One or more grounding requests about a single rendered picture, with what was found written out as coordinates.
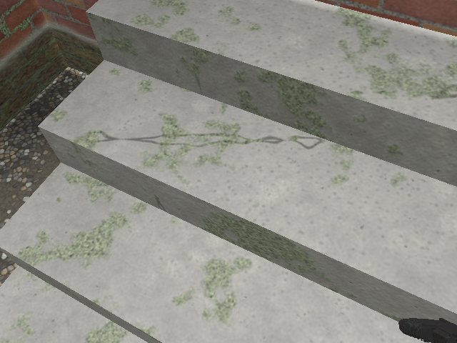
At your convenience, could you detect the right robot hand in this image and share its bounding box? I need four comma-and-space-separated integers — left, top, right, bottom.
398, 318, 457, 343

